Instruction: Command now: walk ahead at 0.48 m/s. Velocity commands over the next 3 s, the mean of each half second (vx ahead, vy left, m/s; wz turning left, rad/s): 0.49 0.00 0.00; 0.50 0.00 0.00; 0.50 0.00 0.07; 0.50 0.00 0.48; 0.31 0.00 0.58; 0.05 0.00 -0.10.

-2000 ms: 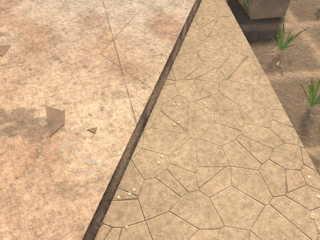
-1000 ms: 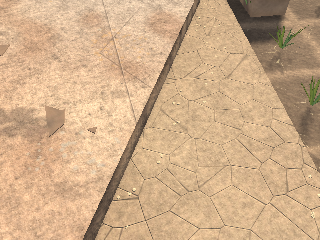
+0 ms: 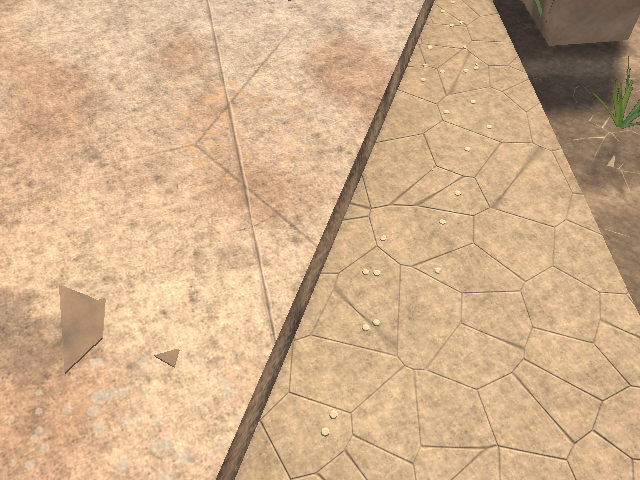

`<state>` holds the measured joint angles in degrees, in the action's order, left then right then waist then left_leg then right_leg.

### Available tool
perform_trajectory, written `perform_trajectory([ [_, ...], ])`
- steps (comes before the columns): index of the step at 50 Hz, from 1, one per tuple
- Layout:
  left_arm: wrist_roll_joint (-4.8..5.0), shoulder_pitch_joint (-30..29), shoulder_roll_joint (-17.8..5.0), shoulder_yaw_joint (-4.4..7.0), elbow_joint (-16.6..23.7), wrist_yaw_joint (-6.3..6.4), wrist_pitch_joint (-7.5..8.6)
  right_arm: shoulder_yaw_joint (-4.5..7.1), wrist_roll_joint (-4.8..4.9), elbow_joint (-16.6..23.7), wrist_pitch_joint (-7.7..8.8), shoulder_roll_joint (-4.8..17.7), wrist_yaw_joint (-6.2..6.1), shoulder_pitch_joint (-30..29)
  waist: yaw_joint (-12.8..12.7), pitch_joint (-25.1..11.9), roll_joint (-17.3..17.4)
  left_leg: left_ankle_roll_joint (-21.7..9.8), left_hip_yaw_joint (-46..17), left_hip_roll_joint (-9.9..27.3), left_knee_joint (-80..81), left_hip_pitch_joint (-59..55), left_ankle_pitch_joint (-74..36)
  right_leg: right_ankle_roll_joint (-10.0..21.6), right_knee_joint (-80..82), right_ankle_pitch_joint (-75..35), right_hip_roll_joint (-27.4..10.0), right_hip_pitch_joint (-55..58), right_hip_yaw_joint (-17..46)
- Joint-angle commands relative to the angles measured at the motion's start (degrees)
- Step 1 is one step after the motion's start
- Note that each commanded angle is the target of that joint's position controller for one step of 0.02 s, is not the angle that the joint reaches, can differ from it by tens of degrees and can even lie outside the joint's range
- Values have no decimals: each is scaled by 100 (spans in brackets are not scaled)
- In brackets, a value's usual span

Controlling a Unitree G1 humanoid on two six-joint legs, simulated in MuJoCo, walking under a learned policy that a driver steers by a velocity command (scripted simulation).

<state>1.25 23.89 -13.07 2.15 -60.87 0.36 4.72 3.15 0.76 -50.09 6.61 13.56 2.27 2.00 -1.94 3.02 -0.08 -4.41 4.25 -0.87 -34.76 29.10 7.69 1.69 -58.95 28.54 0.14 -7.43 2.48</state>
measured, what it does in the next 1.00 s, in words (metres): walks ahead: right foot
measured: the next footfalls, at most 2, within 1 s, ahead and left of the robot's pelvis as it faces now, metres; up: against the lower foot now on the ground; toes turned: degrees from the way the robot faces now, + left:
right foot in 0.50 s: +0.46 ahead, -0.17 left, +0.00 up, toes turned -3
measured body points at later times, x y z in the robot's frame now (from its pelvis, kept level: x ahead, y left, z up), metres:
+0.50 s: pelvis +0.29 -0.05 +0.01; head +0.32 -0.06 +0.45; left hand +0.49 +0.18 -0.09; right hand +0.22 -0.32 -0.13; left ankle +0.11 +0.09 -0.71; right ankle +0.42 -0.16 -0.72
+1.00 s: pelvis +0.55 -0.07 +0.02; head +0.57 -0.06 +0.47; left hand +0.51 +0.17 -0.13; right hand +0.71 -0.29 -0.10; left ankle +0.67 +0.06 -0.66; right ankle +0.42 -0.17 -0.72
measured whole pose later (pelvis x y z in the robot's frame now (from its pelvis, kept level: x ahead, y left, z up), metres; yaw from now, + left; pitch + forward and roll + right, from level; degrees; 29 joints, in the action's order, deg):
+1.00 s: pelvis +0.55 -0.07 +0.02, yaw +0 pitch +3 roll -1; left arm 0.0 24.5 -10.3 2.1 -57.9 1.4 1.5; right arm 2.2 0.8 -50.7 4.3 10.5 1.5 6.0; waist -2.5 -1.6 0.4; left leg -1.0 3.6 5.1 -50.4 39.0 12.4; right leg 1.9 -13.5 19.0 2.1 2.3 -3.0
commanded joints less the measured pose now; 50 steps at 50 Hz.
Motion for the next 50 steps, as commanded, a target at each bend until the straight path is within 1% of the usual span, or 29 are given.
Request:
perform_trajectory([
  [1, 153, -359, -652, 95, 624, 10, 334, 178, -13, -136, 28, 768, -38, 1183, 567, -1023, 191, -1058, -3088, 1917, 2001, -3303, 410, 195, -1979, -750, -446, -3192, 342],
  [2, 42, -510, -663, 163, 649, 73, 289, 151, -77, -101, 60, 645, -24, 875, 361, -736, -18, -951, -2542, 1729, 2143, -2507, -167, 180, -1599, -1083, -658, -2872, 281],
  [3, 5, -351, -588, 191, 626, 95, 192, 106, -137, -135, 77, 511, -18, 779, 145, -657, 94, -905, -2160, 1556, 2307, -2063, -379, 188, -1401, -1243, -820, -2507, 319],
  [5, -4, -155, -325, 181, 603, 105, 44, 106, -112, -274, 67, 506, -21, 962, 6, -470, 252, -993, -1788, 1450, 2576, -1660, -482, 136, -1024, -1280, -929, -2356, 273],
  [6, -7, -295, -337, 199, 671, 107, -3, 116, -93, -339, 61, 568, -54, 1075, -16, -317, 297, -1021, -1621, 1430, 2686, -1547, -571, 82, -796, -1361, -972, -2506, 224],
  [10, -103, -1254, -417, 244, 1027, 91, -20, 170, -87, -451, 0, 819, -233, 1523, 193, -53, 281, -962, -1220, 1341, 2857, -1816, -833, -136, 521, -2543, -1009, -3325, 98],
  [14, -47, -2042, -281, 195, 1245, -7, 16, 178, -19, -528, -65, 867, -305, 1941, 454, 28, 326, -705, -805, 1178, 2835, -2089, -790, -157, 1939, -3553, -743, -3143, -164],
  [18, 7, -2674, -286, 160, 1483, -128, 34, 213, 19, -682, -132, 901, -333, 2319, 652, 215, 371, -642, -766, 1418, 2627, -2716, -689, -105, 2570, -3473, -604, -3231, -206],
  [21, 10, -2813, -372, 170, 1648, -223, 86, 276, 56, -728, -194, 972, -367, 2328, 566, 242, 459, -540, -820, 1679, 2281, -3163, -1048, 101, 2848, -2870, -521, -3133, -215],
  [23, -4, -2375, -561, 257, 1597, -236, 116, 323, 77, -693, -231, 1062, -379, 2162, 264, -35, 599, -413, -755, 1688, 1734, -3260, -2254, 292, 2986, -2429, -287, -2330, -418],
  [24, -31, -1674, -759, 373, 1404, -210, 128, 304, 87, -655, -243, 1037, -380, 2013, -129, -447, 579, -293, -550, 1450, 924, -3128, -3126, 429, 3091, -2428, -76, -1338, -595],
  [25, -54, -580, -1126, 534, 1103, -160, 130, 231, 37, -586, -243, 858, -381, 2002, -557, -1162, 372, -95, -299, 1125, -454, -2346, -2945, 674, 2916, -2622, -321, 317, -307],
  [26, -162, 257, -1758, 683, 941, -124, 109, 46, -68, -477, -164, 257, -337, 2620, -457, -2143, -944, 267, -62, 333, -2790, -187, -621, 1442, 2995, -2407, -1823, 2663, 1961],
  [27, -100, 430, -1532, 589, 839, -174, 91, -17, 14, -566, -1, 159, -277, 2738, -422, -2741, -1666, 360, -779, -209, -4038, 908, 2481, 1882, 4084, -1754, -2348, 3232, 3974],
  [28, -85, 4, -1108, 460, 913, -182, 102, 133, 174, -482, 105, 694, -244, 2267, -411, -1986, -1146, 228, -1088, 196, -4621, 1498, 2299, 1562, 4131, -1483, -2140, 2650, 3336],
  [29, -81, -506, -836, 375, 1041, -173, 101, 138, 200, -331, 141, 782, -250, 1743, -308, -1365, -725, 131, -908, 507, -4530, 1571, 1783, 1327, 4183, -1782, -1924, 1781, 2436],
  [30, -116, -973, -658, 305, 1112, -195, 105, 158, 132, -298, 108, 729, -291, 1502, -88, -922, -287, 129, -796, 756, -4115, 1309, 1286, 1207, 4394, -2185, -1675, 856, 1805],
  [31, -163, -1220, -498, 254, 1130, -210, 130, 209, 64, -316, 24, 695, -333, 1509, 118, -693, -325, 119, -832, 944, -3729, 954, 995, 1106, 4594, -2389, -1455, 244, 1394],
  [33, -183, -1180, -463, 244, 1015, -218, 156, 198, 44, -380, -142, 438, -358, 1769, 309, -542, -465, 129, -799, 1032, -3440, 531, 769, 1139, 4915, -2554, -1293, -300, 1002],
  [35, -171, -997, -624, 271, 905, -167, 188, 213, 17, -313, -223, 420, -379, 1627, 364, -357, -357, 218, -759, 1058, -3058, 707, 473, 1217, 5085, -2933, -1258, -430, 716],
  [37, -187, -757, -702, 279, 806, -94, 160, 209, -47, -233, -258, 380, -374, 1348, 301, -270, -325, 352, -675, 1020, -2760, 1065, 82, 1277, 5149, -3229, -1290, -277, 598],
  [41, -167, -394, -570, 204, 690, -14, 8, 190, -39, -110, -271, 347, -273, 824, 175, -102, -298, 404, -613, 1041, -2465, 1847, -446, 1167, 5085, -3267, -1251, 238, 414],
  [42, -171, -252, -559, 195, 601, -17, -71, 121, -37, -42, -294, 174, -269, 686, 143, -52, -473, 407, -550, 1027, -2704, 2100, -69, 1152, 5025, -3217, -1362, 405, 481],
  [45, -150, 278, -455, 146, 441, 46, -232, 23, -11, 177, -221, 64, -180, 156, -66, 93, -216, 391, -421, 989, -2631, 2884, 317, 1092, 4749, -3491, -1438, 1356, 478],
  [46, -170, 368, -484, 149, 474, 87, -225, 10, 0, 197, -163, 98, -132, -44, -159, 82, -118, 396, -319, 922, -2207, 2730, 165, 1097, 4712, -3520, -1391, 1479, 435],
  [47, -137, 346, -573, 156, 436, 117, -278, -56, 4, 377, -139, -57, -102, -209, -100, 135, -287, 381, -393, 900, -1807, 2514, 448, 1036, 4676, -3626, -1555, 1416, 424],
  [48, -117, 323, -622, 161, 446, 150, -303, -92, 12, 446, -117, -87, -62, -342, -87, 156, -337, 356, -336, 835, -1465, 2244, 542, 1009, 4649, -3778, -1605, 1372, 362],
  [49, -110, 226, -616, 150, 466, 176, -342, -101, 5, 467, -106, -102, -29, -239, 60, 99, -455, 296, -260, 656, -1035, 1693, 785, 906, 4476, -4460, -1524, 1363, 165],
  [50, -95, 153, -735, 169, 483, 190, -350, -61, 10, 437, -101, 14, -14, -35, 199, -67, -656, 229, -165, 448, -560, 1039, 814, 836, 4253, -5404, -1503, 1365, 124],
])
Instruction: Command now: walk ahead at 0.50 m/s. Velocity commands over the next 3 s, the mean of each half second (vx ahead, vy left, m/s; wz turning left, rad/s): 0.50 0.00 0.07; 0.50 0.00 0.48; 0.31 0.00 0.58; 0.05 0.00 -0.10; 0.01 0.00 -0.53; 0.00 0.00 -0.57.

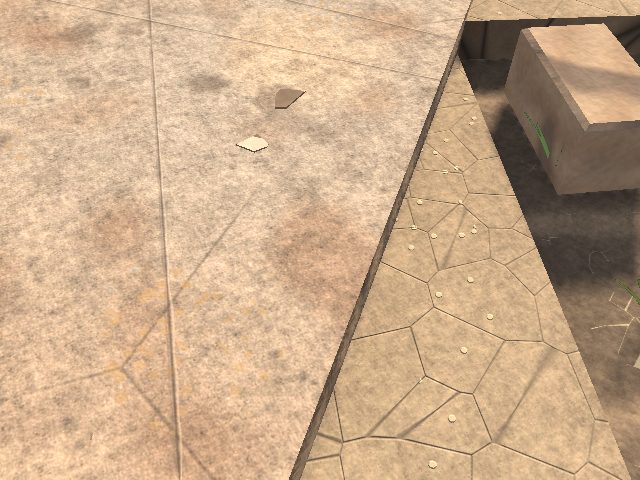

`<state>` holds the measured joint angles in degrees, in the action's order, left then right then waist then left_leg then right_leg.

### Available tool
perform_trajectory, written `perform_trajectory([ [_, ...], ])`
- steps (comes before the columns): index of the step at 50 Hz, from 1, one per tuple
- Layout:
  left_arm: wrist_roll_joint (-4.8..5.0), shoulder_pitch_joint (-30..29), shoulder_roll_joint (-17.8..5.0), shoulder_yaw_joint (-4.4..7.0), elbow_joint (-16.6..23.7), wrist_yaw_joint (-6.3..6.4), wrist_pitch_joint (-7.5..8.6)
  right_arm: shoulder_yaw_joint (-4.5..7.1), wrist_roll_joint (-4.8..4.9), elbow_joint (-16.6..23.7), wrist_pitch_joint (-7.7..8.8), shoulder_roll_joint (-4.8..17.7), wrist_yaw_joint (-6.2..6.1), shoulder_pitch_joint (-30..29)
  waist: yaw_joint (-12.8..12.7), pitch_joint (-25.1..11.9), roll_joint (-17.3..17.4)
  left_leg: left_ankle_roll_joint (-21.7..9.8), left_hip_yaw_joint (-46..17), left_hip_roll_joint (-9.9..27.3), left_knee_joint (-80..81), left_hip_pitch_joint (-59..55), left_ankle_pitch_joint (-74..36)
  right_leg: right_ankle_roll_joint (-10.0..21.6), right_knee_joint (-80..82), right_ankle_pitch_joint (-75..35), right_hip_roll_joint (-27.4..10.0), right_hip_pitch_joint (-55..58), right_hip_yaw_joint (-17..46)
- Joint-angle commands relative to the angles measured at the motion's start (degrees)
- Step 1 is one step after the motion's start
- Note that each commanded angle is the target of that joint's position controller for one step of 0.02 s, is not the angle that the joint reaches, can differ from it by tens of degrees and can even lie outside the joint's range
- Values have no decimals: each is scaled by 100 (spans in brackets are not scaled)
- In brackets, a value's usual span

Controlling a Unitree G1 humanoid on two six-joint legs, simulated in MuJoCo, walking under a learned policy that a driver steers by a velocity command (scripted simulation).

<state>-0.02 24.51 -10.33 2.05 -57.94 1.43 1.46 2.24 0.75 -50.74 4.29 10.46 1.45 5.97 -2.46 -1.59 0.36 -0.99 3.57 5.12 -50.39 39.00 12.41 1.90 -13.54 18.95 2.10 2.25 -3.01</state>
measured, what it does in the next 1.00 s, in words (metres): walks ahead, turning left: left foot, then right foot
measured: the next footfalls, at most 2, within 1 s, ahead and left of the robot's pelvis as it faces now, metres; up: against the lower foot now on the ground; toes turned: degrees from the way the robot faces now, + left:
left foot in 0.08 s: +0.18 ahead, +0.12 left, +0.00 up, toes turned +3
right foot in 0.64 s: +0.54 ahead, -0.14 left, +0.00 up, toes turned +7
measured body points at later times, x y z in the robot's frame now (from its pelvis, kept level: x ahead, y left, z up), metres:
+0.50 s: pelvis +0.26 +0.02 +0.01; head +0.28 +0.04 +0.46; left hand +0.44 +0.24 -0.11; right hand +0.17 -0.21 -0.12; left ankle +0.14 +0.12 -0.74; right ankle +0.46 -0.15 -0.66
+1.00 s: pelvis +0.52 -0.03 +0.01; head +0.53 -0.02 +0.46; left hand +0.39 +0.14 -0.15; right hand +0.78 -0.13 -0.07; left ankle +0.60 +0.13 -0.46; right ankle +0.50 -0.14 -0.74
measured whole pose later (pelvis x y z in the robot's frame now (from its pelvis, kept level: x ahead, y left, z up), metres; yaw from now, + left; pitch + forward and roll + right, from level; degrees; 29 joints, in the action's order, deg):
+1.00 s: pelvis +0.52 -0.03 +0.01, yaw +19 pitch +1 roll +0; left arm -2.5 27.3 -7.2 -0.7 -61.7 0.6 1.3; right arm -1.5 0.8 -36.3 0.5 5.3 -0.7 5.1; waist -0.7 -0.9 0.1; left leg -2.3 -1.2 2.1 -110.1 71.7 12.4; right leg 0.1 -21.2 17.0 -2.8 -4.6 -12.0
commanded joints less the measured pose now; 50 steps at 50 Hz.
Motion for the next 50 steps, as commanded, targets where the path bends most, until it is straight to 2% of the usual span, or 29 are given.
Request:
perform_trajectory([
  [1, 63, 59, -1146, 217, 182, 94, -16, 121, 14, 421, 133, 556, 59, -99, 407, 138, -893, -190, -60, -327, 1384, -541, 177, 773, -623, -5424, -1704, 572, 674],
  [3, 79, -337, -1196, 238, 290, 51, 29, 405, -13, -128, 159, 1185, 80, 1419, 1098, -677, -700, -389, 164, -645, 2438, -2871, -1303, 517, -2307, -5837, -1153, 132, 214],
  [4, -24, -383, -1002, 188, 437, -15, 93, 525, -60, -388, 98, 1611, 15, 2404, 1278, -1327, 126, -639, -1203, 464, 2321, -4723, -1673, 291, -4051, -3385, -784, -1345, 154],
  [5, -145, 268, 37, -2, 422, -83, 234, 528, -197, -418, 113, 1919, 7, 2465, 651, -1521, 1565, -1358, -3694, 1746, 2471, -5858, -3335, -5, -5871, 1252, 293, -3150, 733],
  [6, 67, 385, -154, 51, 282, -123, 365, 504, -181, -502, 146, 1509, 11, 2545, 880, -1608, 1219, -1874, -4610, 1962, 3060, -5718, -1896, -32, -6760, 1214, 266, -3940, 1465],
  [7, 243, -149, -496, 143, 442, -158, 419, 409, -86, -471, 172, 1086, 8, 2003, 739, -556, 782, -1719, -3749, 1790, 3146, -4954, -1206, 16, -7045, 861, -72, -4478, 1238],
  [8, 279, -574, -613, 194, 559, -141, 400, 313, -74, -446, 139, 743, 35, 1604, 615, -46, 459, -1462, -3023, 1552, 3257, -4150, -1021, 50, -7129, 349, -356, -4547, 992],
  [9, 246, -654, -684, 255, 566, -106, 330, 215, -120, -428, 134, 488, 67, 1391, 457, 192, 312, -1259, -2498, 1314, 3394, -3492, -1052, 58, -7053, -60, -535, -4364, 881],
  [11, 221, -367, -523, 293, 516, -111, 182, 125, -151, -534, 108, 281, 48, 1377, 193, 336, 517, -1014, -1753, 923, 3603, -2859, -1092, 54, -6961, -583, -694, -4056, 733],
  [14, 164, -775, -301, 271, 714, -102, 59, 129, -182, -721, 80, 555, -61, 1721, 212, 636, 533, -1002, -1266, 802, 3728, -2574, -1635, -81, -6692, -791, -804, -4576, 502],
  [18, 14, -1743, -346, 263, 1151, -110, 66, 119, -217, -691, 57, 713, -257, 2136, 435, 615, 404, -1025, -1196, 787, 3846, -2989, -2244, -330, -5088, -1782, -953, -5167, 329],
  [25, 153, -2943, -318, 233, 1631, -226, 199, 223, -31, -598, 21, 889, -387, 2576, 761, 897, 661, -884, -1260, 964, 4034, -3844, -2053, -331, -2471, -2330, -557, -4530, 267],
  [28, 200, -2860, -486, 300, 1735, -273, 282, 305, 10, -520, -26, 950, -413, 2371, 570, 823, 886, -732, -1309, 1036, 3791, -3950, -2466, -182, -1898, -2140, -387, -3672, 277],
  [30, 162, -2208, -864, 480, 1668, -227, 317, 403, 42, -451, -37, 1142, -413, 2139, 170, 371, 1114, -559, -1315, 910, 2990, -4123, -3925, -21, -1580, -1792, -150, -2571, 215],
  [31, 155, -1488, -1111, 598, 1521, -185, 333, 412, 68, -404, -28, 1157, -394, 1981, -244, -90, 1054, -409, -1148, 601, 2114, -3999, -4384, 95, -1245, -2001, -117, -1527, 130],
  [32, 80, -468, -1357, 655, 1357, -124, 338, 366, 32, -257, -18, 997, -370, 1858, -660, -954, 788, -225, -1091, 285, 676, -2701, -3073, 234, -1655, -2314, -844, 565, 762],
  [33, -15, -248, -1931, 694, 1302, -97, 269, 108, -187, -230, 35, -38, -290, 2665, -64, -1889, -1518, 95, -644, -671, -1431, -969, 1769, 678, -1934, -3515, -2291, 2343, 2383],
  [34, -165, 94, -1720, 616, 1181, -182, 259, 92, 195, -343, 160, -4, -246, 3297, -157, -2791, -2602, 118, -1259, -863, -3303, -233, 2334, 1513, -393, -1713, -2917, 2493, 4691],
  [35, -149, -120, -1146, 513, 1073, -207, 223, 221, 340, -345, 150, 386, -254, 2738, -232, -1813, -1618, 82, -1142, -525, -4483, 446, 1938, 1394, -132, -557, -2641, 1749, 4049],
  [36, -20, -367, -801, 411, 951, -221, 199, 254, 279, -123, 92, 506, -288, 1906, -324, -877, -910, -24, -721, -339, -5158, 970, 1572, 1177, -204, -297, -2480, 911, 3090],
  [37, -20, -531, -501, 279, 817, -276, 221, 260, 204, -15, 17, 433, -304, 1454, -252, -454, -442, -149, -584, -203, -5780, 1119, 1422, 1070, -208, -414, -2287, 183, 2486],
  [39, -156, -642, -115, 116, 456, -350, 285, 161, 220, 268, -117, -48, -225, 1308, 118, 19, -559, -465, -664, -89, -6646, 1424, 1323, 885, -62, -154, -2066, -652, 1817],
  [40, -134, -607, -40, 72, 297, -346, 300, 81, 273, 426, -174, -244, -193, 1214, 202, 203, -588, -585, -732, -103, -6941, 1756, 1323, 800, 46, 8, -2051, -827, 1609],
  [42, -102, -482, 8, -20, 50, -332, 257, -68, 361, 750, -347, -448, -212, 923, 360, 606, -587, -624, -849, -199, -7896, 2739, 1455, 705, 214, 242, -2222, -1144, 1362],
  [45, -227, -780, 21, -201, 103, -196, 97, -286, 150, 1366, -464, -518, -185, 490, 765, 835, -299, -504, -1180, -362, -8229, 3653, 713, 480, 98, -250, -2261, -1898, 778],
  [47, -273, -1159, -261, -233, 344, -114, 48, -317, -15, 1753, -358, -272, -173, 150, 926, 742, -150, -231, -855, -280, -6424, 3048, -189, 274, 280, -494, -1696, -2574, -23],
  [48, -300, -1077, -670, -168, 454, -50, 107, -294, -70, 1872, -319, -40, -219, -47, 820, 628, -198, -33, -472, -284, -5641, 2531, -404, 421, 630, -811, -1593, -2778, -315],
  [49, -270, -792, -924, -113, 431, 35, 179, -282, -70, 1998, -293, 7, -260, -268, 698, 516, -361, 93, -330, -143, -5388, 2316, -416, 538, 843, -996, -1655, -2561, -320],
  [50, -222, -520, -941, -92, 341, 96, 237, -271, -54, 1960, -304, -1, -243, -338, 569, 483, -329, 61, -36, -53, -5258, 2236, -268, 576, 947, -1480, -1682, -2135, -566],
])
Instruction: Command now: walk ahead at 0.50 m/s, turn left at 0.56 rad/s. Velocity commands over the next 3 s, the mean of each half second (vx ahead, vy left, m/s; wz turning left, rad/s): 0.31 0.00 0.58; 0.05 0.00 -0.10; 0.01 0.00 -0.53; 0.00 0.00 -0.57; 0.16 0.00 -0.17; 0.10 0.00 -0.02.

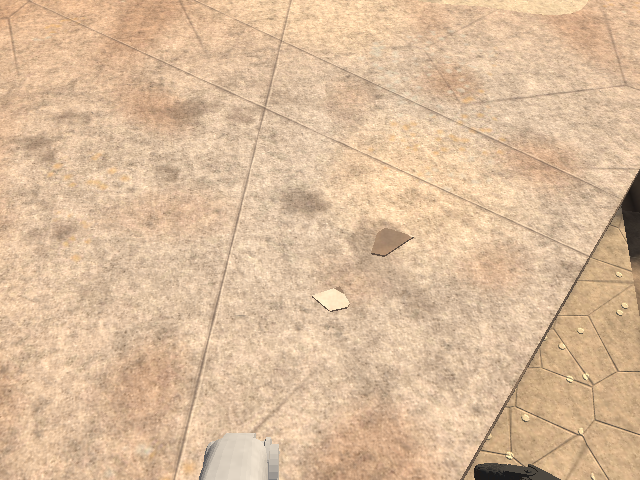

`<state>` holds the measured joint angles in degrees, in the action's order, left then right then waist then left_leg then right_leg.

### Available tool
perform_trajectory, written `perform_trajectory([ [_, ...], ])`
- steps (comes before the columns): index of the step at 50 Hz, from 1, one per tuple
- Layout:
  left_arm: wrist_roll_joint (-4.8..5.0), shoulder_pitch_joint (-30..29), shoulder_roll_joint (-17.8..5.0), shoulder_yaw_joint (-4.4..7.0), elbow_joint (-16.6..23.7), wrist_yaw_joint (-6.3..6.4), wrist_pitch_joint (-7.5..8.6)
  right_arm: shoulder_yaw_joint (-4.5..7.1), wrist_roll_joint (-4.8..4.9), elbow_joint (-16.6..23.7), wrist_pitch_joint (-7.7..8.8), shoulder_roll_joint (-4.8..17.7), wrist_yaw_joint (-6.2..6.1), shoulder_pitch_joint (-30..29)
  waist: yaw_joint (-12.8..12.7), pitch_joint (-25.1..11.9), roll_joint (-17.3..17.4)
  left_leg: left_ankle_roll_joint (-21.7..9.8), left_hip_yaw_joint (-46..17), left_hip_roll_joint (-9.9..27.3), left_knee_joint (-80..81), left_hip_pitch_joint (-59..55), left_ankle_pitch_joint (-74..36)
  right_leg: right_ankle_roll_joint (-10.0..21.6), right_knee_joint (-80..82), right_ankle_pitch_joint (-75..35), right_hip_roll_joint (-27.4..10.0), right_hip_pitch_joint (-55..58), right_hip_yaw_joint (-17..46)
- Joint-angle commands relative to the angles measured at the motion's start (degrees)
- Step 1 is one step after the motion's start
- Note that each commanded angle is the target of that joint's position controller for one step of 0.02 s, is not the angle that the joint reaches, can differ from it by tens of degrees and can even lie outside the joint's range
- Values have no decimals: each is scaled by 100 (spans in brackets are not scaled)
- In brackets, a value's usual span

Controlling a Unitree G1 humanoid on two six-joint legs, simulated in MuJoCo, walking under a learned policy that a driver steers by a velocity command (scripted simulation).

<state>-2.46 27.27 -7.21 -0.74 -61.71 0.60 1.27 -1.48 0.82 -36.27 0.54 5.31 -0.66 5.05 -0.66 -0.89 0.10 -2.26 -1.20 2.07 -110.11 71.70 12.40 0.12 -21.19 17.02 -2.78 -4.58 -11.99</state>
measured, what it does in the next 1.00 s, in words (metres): climbs: left foot 0.14 m higher, then right foot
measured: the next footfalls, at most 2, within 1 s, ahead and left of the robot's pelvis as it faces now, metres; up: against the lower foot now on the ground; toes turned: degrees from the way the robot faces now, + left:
left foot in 0.16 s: +0.23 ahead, +0.11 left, +0.14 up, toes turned +11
right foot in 0.68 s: +0.50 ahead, +0.04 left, +0.14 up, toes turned +21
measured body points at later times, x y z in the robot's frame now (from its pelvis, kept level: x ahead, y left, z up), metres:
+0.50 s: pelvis +0.23 +0.06 +0.14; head +0.26 +0.10 +0.59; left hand +0.38 +0.35 +0.06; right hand +0.36 -0.19 +0.04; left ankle +0.19 +0.10 -0.60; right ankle +0.41 -0.08 -0.51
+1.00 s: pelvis +0.34 +0.07 +0.13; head +0.39 +0.07 +0.58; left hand +0.43 +0.36 +0.04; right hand +0.58 -0.13 +0.03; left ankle +0.31 +0.24 -0.55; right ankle +0.46 +0.02 -0.60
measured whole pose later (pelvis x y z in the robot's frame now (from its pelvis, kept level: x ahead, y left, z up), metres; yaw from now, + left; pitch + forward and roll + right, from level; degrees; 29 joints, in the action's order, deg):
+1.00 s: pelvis +0.34 +0.07 +0.13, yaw +12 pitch +3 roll +1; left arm -0.1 10.6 -14.9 2.4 -35.3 0.7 -0.3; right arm 1.3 -0.1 -35.8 -0.5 14.7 -3.0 6.5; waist -2.1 2.2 0.3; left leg 3.6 -6.7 -0.9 -54.2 29.3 24.3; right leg 4.0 -24.0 2.1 6.1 -24.8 6.5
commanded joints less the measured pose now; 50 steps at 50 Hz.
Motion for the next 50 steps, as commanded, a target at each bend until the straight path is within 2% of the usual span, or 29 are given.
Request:
perform_trajectory([
  [1, 132, -419, -1282, 228, 579, 235, 249, 68, -48, 598, 74, 417, 1, -430, 253, 441, -355, 75, 562, 374, 1027, -879, -41, 738, 1659, -1775, -1181, -844, 192],
  [3, 293, 142, -1284, 268, 525, 314, 112, -40, -15, 757, 108, 160, 125, -891, -26, 378, -238, -262, 866, 386, 2012, -767, 716, 691, 1250, -3613, -1355, 386, 73],
  [5, 269, 42, -1550, 340, 765, 334, -37, -54, 46, 902, 134, 78, 276, -1048, 108, -5, -639, -564, 1439, -32, 3026, -1925, 1806, 745, 596, -7098, -1539, 695, -215],
  [6, 215, -53, -1746, 388, 895, 315, -88, 17, 79, 956, 103, 263, 307, -965, 223, -272, -1022, -679, 1600, -331, 3302, -2346, 2342, 847, 156, -8838, -1715, 955, -171],
  [7, 167, -328, -1823, 397, 1044, 275, -114, 175, 145, 911, 108, 653, 350, -543, 515, -501, -1450, -833, 1561, -665, 4056, -2915, 2404, 917, -661, -10506, -1760, 1209, -100],
  [8, 252, -590, -1861, 413, 1231, 265, -87, 392, 100, 747, 113, 1181, 378, 263, 956, -1032, -1662, -1103, 876, -845, 5060, -4279, 1663, 813, -1999, -11007, -1542, 887, -87],
  [9, 282, -705, -1575, 361, 1728, 222, 118, 688, -51, 626, 113, 2125, 318, 1044, 1058, -1601, -141, -1872, -2303, 400, 6333, -6228, 943, 277, -4282, -7860, -757, -1473, 109],
  [10, 113, -1117, -1262, 354, 1849, -13, 419, 838, -128, 419, 34, 2504, 161, 1265, 858, -2081, 1509, -2425, -5437, 1328, 8795, -7228, -901, -92, -6376, -205, 838, -3069, 1229],
  [11, 317, -1017, -1332, 496, 1877, -207, 574, 625, -332, 356, 131, 2071, 158, 1218, 589, -1969, 808, -2129, -5136, 1701, 8855, -6882, -1421, -51, -7128, 134, 560, -3446, 2251],
  [12, 495, -1490, -1334, 499, 2036, -215, 509, 488, -259, 314, 196, 1543, 231, 1119, 541, -1151, 352, -1902, -4363, 1510, 8401, -6213, -949, 24, -7255, 293, 433, -3823, 2008],
  [13, 403, -1810, -1098, 431, 2226, -130, 482, 423, -97, 174, 279, 1276, 308, 832, 254, -67, -47, -1545, -3334, 1077, 8209, -5274, -645, 108, -6964, 318, 235, -4338, 1725],
  [14, 276, -1668, -1046, 414, 2241, -25, 402, 409, -86, 167, 328, 1150, 293, 584, -28, 33, -38, -1210, -2535, 806, 8226, -4728, -777, 169, -6559, 93, -47, -4066, 1667],
  [16, 298, -1356, -1076, 427, 2347, 73, 273, 489, -79, 183, 355, 1239, 236, 402, -349, 12, 196, -1073, -1893, 451, 8540, -4449, -1111, 160, -6336, 138, -69, -3681, 1585],
  [17, 275, -1360, -1037, 423, 2371, 82, 237, 512, -92, 149, 379, 1315, 179, 514, -321, -34, 362, -1164, -1920, 451, 8671, -4636, -1445, 119, -6636, 192, 36, -3811, 1473],
  [20, 231, -1929, -1024, 345, 2601, 85, 306, 557, -29, -45, 323, 1522, 18, 1102, -134, -152, 39, -994, -1545, 214, 9037, -5552, -1522, 102, -5317, -308, 32, -4365, 1393],
  [23, 93, -2718, -707, 190, 2956, 100, 311, 556, -16, -44, -42, 1472, -236, 1323, 66, -397, 237, -736, -1076, -114, 8813, -5888, -3009, -258, -3481, -1136, 391, -4009, 1070],
  [24, 149, -2755, -668, 162, 2904, 87, 287, 570, -11, 10, -103, 1532, -285, 1265, 97, -503, 378, -532, -832, -248, 8802, -5732, -3285, -314, -2916, -1282, 623, -3558, 829],
  [26, 199, -2828, -835, 197, 2879, 25, 306, 642, -36, 108, -71, 1815, -333, 1263, 139, -804, 784, -493, -996, 25, 8781, -6130, -3610, -369, -2459, -1772, 600, -3262, 970],
  [29, 241, -2924, -1044, 244, 2816, -117, 335, 558, -27, -4, -25, 1599, -300, 1500, 398, -743, 746, -519, -1310, 474, 8733, -6795, -3401, -252, -1671, -1865, 379, -3089, 1142],
  [32, 198, -2484, -1228, 366, 2644, -222, 443, 492, -75, -116, 63, 1546, -212, 1376, 289, -540, 776, -561, -1389, 635, 8227, -7275, -3833, 151, -748, -1637, 352, -2546, 1130],
  [34, 168, -2082, -1401, 470, 2523, -222, 553, 512, -98, -93, 139, 1641, -149, 1175, 54, -604, 636, -369, -1117, 255, 7364, -7013, -4206, 519, -5, -2805, 300, -1440, 1132],
  [35, 48, -1658, -1696, 530, 2533, -210, 583, 465, -243, 64, 201, 1545, -126, 1102, -49, -1083, 69, -235, -958, -206, 6180, -6149, -2669, 979, -527, -4924, -427, -201, 1996],
  [36, -77, -1522, -1818, 515, 2589, -187, 527, 400, -288, -17, 214, 1413, -105, 1821, 222, -1570, -1272, 340, -626, -860, 4351, -4597, 1413, 2257, -584, -6630, -1841, 1128, 3722],
  [37, 75, -1623, -1398, 418, 2660, -167, 431, 436, -273, -94, 198, 1725, -48, 2040, 238, -1919, -1387, 469, -751, -787, 3684, -4353, 2411, 2533, -19, -5138, -1973, 1007, 4695],
  [38, 229, -1870, -1285, 402, 2801, -137, 344, 522, -178, -34, 115, 1982, -33, 1517, 84, -1287, -775, 542, -768, -611, 3152, -3949, 2185, 2233, 74, -3588, -1683, 558, 4384],
  [40, 259, -2017, -1415, 394, 2929, -42, 172, 496, -178, 266, -57, 1821, -60, 708, 35, -611, 72, 557, -655, -469, 3070, -3640, 1656, 1743, 459, -1691, -1218, -516, 3910],
  [42, 258, -2133, -1425, 394, 2993, 19, 77, 451, -123, 400, -135, 1575, -106, 666, 201, -360, -222, 545, -565, -342, 3665, -3834, 1299, 1431, 708, -716, -709, -1109, 3538],
  [44, 237, -2092, -1429, 421, 3042, 17, 24, 404, -113, 362, -112, 1399, -169, 788, 232, -487, -591, 583, -363, -378, 4404, -3981, 1226, 1319, 695, -870, -407, -1118, 3243],
  [50, 246, -1885, -1683, 603, 3177, 46, -131, 432, -57, 244, -58, 1354, -273, 538, 27, -787, -894, 572, -304, -466, 6033, -4497, 1091, 1199, 506, -190, -363, -1065, 3554],
])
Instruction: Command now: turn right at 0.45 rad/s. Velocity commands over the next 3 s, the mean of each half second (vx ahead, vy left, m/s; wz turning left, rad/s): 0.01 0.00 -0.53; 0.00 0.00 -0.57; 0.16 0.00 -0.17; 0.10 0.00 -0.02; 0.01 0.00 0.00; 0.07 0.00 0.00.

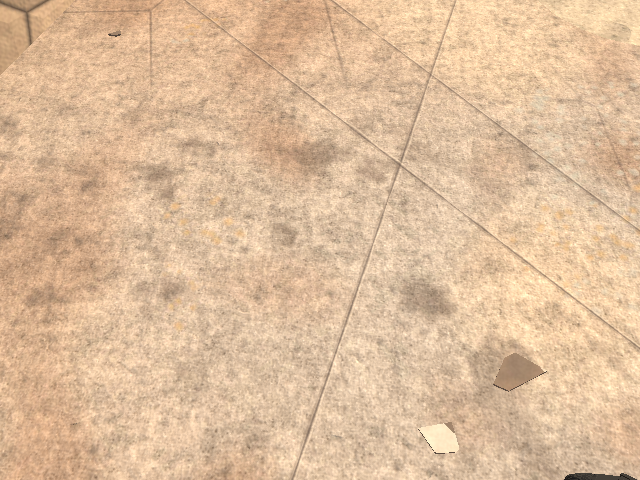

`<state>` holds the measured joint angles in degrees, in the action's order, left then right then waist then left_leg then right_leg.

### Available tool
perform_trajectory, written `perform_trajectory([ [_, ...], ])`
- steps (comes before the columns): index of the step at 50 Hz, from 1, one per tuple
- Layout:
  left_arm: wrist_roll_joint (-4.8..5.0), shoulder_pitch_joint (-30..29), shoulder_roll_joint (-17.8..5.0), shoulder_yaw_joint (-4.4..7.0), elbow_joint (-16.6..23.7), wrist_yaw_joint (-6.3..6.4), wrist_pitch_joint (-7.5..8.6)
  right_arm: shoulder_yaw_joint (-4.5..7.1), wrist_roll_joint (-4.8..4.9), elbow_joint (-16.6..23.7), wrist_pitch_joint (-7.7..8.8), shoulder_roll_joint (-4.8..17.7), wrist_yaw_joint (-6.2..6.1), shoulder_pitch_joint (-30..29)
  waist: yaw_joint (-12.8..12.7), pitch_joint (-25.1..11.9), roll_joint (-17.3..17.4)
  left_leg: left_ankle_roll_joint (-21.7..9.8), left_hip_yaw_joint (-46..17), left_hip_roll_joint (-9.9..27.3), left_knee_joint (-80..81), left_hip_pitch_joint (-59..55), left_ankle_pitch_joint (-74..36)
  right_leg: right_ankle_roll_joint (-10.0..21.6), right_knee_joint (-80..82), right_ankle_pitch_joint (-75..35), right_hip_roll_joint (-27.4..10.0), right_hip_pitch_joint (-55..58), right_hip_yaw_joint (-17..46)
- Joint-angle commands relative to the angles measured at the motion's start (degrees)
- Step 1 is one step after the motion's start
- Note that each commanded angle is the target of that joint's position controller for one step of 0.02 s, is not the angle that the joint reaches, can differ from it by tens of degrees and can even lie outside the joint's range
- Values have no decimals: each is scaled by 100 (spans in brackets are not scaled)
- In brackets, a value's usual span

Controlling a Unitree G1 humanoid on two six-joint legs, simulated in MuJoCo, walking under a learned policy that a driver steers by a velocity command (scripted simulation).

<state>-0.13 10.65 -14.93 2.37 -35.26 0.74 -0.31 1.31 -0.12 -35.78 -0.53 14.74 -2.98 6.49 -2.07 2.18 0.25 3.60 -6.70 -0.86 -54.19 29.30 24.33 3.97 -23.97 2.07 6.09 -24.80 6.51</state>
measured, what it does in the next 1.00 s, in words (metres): steps on the spot, turning right: left foot, then right foot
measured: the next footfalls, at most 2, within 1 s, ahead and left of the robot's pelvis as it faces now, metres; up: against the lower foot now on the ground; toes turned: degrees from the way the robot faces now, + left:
left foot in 0.14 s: +0.06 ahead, +0.15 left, +0.00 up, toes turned -11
right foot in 0.58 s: -0.02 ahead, -0.09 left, +0.00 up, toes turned -24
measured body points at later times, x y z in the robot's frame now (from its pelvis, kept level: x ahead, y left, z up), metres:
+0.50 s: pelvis -0.01 +0.04 +0.00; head +0.02 +0.04 +0.45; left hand +0.24 +0.22 -0.09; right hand +0.05 -0.26 -0.09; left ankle +0.02 +0.15 -0.73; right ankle -0.05 -0.09 -0.69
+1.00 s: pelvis -0.03 +0.02 +0.00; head -0.01 -0.01 +0.45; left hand +0.26 +0.14 -0.07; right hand -0.02 -0.29 -0.10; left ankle +0.07 +0.14 -0.70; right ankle -0.05 -0.08 -0.73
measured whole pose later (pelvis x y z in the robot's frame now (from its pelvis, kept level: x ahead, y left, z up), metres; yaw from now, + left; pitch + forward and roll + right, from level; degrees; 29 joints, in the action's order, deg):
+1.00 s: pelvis -0.03 +0.02 +0.00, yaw -35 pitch +3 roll +2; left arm 0.3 11.0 -15.6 1.9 -30.8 1.7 -2.0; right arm 1.8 0.3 -38.7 -0.6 15.1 -2.9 6.1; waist -1.1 0.6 0.2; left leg 3.5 -4.1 -1.7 -46.1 26.5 20.3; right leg 2.2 -29.6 11.5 5.0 -20.4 10.8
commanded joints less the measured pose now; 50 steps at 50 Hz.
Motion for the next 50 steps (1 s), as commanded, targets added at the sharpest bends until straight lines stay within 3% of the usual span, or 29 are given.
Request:
perform_trajectory([
  [1, 31, -201, -924, 309, 550, 34, -7, 169, 43, 174, 59, 425, -39, 390, 132, -1081, -1002, -39, 238, -196, 652, -358, -135, 783, 792, 1509, -1259, 919, 1833],
  [4, 69, -142, -890, 339, 595, 34, -103, 228, 94, 83, 110, 472, 12, 449, 98, -1040, -1137, -192, 213, -270, 1468, -695, -239, 662, 729, 1780, -1282, 957, 2179],
  [6, 156, -197, -886, 367, 612, 50, -182, 283, 123, -63, 161, 485, 73, 734, 275, -966, -1149, -385, 305, -293, 2631, -1296, -802, 467, 562, 1977, -1099, 784, 2190],
  [7, 179, -150, -820, 362, 618, 61, -201, 347, 86, -124, 168, 633, 84, 867, 309, -963, -984, -553, 109, 28, 3035, -1815, -1014, 266, 316, 2334, -877, 411, 2049],
  [8, 151, -77, -610, 299, 670, 38, -193, 433, -66, -50, 140, 1008, 56, 937, 259, -970, -141, -1025, -855, 1193, 3320, -2316, -834, -18, -787, 3129, -458, -367, 1506],
  [9, 198, -349, -670, 339, 873, 5, -114, 487, -254, 8, 111, 1253, 51, 592, 134, -496, 1614, -1724, -2063, 2115, 3827, -1765, -1880, -289, -2374, 3265, 414, -1342, -47],
  [10, 61, -211, -1013, 441, 773, -27, -42, 443, -328, 208, 176, 983, 37, 247, 78, -478, 1428, -1985, -2197, 2372, 3796, -1460, -2380, -522, -3693, 3084, -25, -1327, 67],
  [11, 92, 62, -1090, 482, 546, -50, -67, 354, -230, 316, 207, 674, -15, -115, -73, -493, 972, -1738, -1548, 2032, 3582, -1496, -2578, -608, -4313, 2719, -122, -1281, 75],
  [12, 91, 298, -967, 452, 361, -45, -146, 304, -118, 369, 216, 560, -34, -242, -120, -492, 703, -1505, -998, 1658, 3435, -1563, -2630, -716, -4763, 2421, -166, -1247, -28],
  [13, 84, 338, -837, 409, 327, -41, -199, 269, -34, 379, 210, 529, -52, -199, -48, -450, 613, -1484, -759, 1541, 3372, -1727, -2717, -795, -5169, 2207, -207, -1428, -74],
  [16, 154, -222, -583, 269, 606, -78, -250, 237, -42, 328, 113, 604, -85, 219, 258, -359, 662, -1594, -265, 1369, 3300, -2232, -3015, -973, -4815, 1807, -343, -1707, -361],
  [20, 146, -645, -380, 134, 875, -151, -251, 362, -56, 305, -37, 923, -91, 487, 554, -586, 952, -1725, -108, 1645, 3116, -2818, -3387, -1088, -3424, 2042, -613, -1349, -632],
  [24, 151, -474, -515, 169, 867, -236, -258, 455, 13, 250, -60, 1163, -15, 410, 524, -665, 1170, -1700, 160, 1805, 3041, -2308, -3361, -836, -2294, 2122, -580, -245, -1088],
  [27, 149, -60, -485, 216, 709, -293, -263, 446, 153, 136, -27, 1116, 1, 255, 242, -659, 1126, -1355, 453, 1731, 2580, -2045, -2949, -419, -716, 1237, -401, 613, -1364],
  [28, 129, 149, -558, 265, 614, -253, -238, 421, 158, 6, 0, 985, -1, 443, 176, -666, 869, -1068, 720, 1553, 2155, -1707, -2543, -231, -55, 801, -270, 1222, -1293],
  [29, 125, 435, -948, 392, 617, -212, -196, 379, 21, -31, 32, 753, 11, 581, 144, -796, -72, -578, 1226, 1186, 946, -558, -1362, 83, 94, -580, -947, 2383, -166],
  [30, -32, 470, -1789, 541, 814, -181, -120, 230, -217, 412, 81, 454, 3, 186, 129, -817, -1950, -89, 1304, 291, -518, 1351, 1361, 1245, 150, -2216, -2779, 2852, 2366],
  [31, -178, 716, -1452, 454, 829, -221, 46, 331, -123, 482, 126, 814, -38, -407, -401, -1276, -1246, -44, 286, 211, -1553, 1383, 1506, 1858, 380, -1891, -3094, 2561, 2765],
  [32, -191, 427, -1261, 355, 797, -195, 137, 361, 43, 452, 101, 908, -32, -463, -184, -948, -906, -118, 158, 296, -1864, 1479, 1020, 1624, 417, -1352, -2816, 2269, 2222],
  [33, -81, 91, -1144, 333, 826, -126, 147, 367, 22, 356, 73, 858, -36, -378, 10, -723, -591, -125, 130, 346, -1772, 1509, 506, 1262, 373, -880, -2409, 2041, 1798],
  [34, 59, -161, -1018, 277, 883, -79, 108, 377, -61, 304, 28, 870, -55, -317, 114, -612, -480, -70, 106, 382, -1635, 1482, 105, 1018, 337, -759, -2140, 1876, 1536],
  [35, 109, -286, -962, 231, 919, -42, 76, 365, -98, 260, 13, 821, -55, -192, 228, -648, -519, -9, 166, 326, -1664, 1231, -267, 916, 356, -775, -1917, 1610, 1328],
  [36, 71, -304, -947, 210, 932, -30, 51, 349, -91, 216, 9, 761, -36, -75, 299, -726, -620, 37, 243, 226, -1739, 1043, -529, 885, 369, -768, -1766, 1438, 1233],
  [39, 9, -171, -860, 170, 927, 21, 38, 297, -32, 160, 1, 662, -40, 35, 282, -832, -757, 106, 260, 88, -1546, 980, -863, 906, 384, -524, -1609, 1393, 1258],
  [42, 47, -40, -925, 199, 874, 89, 1, 228, -27, 243, 12, 546, -74, -212, 183, -762, -875, 119, 231, 31, -635, 975, -934, 835, 400, 65, -1503, 1461, 1464],
  [46, 47, -26, -1031, 259, 861, 129, -51, 178, 17, 214, 74, 466, -28, -326, 91, -789, -1052, 46, 246, -74, 409, 344, -622, 790, 391, 739, -1489, 1295, 1781],
  [50, 50, -20, -906, 218, 842, 115, -137, 152, 82, 130, 108, 474, 38, -254, 7, -850, -1190, -80, 351, -90, 1196, -418, -167, 824, 203, 86, -1558, 1313, 2052],
])
Over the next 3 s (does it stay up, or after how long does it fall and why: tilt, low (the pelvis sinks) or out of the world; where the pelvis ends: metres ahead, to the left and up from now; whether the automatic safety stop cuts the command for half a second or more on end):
stays up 0.12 -0.04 0.00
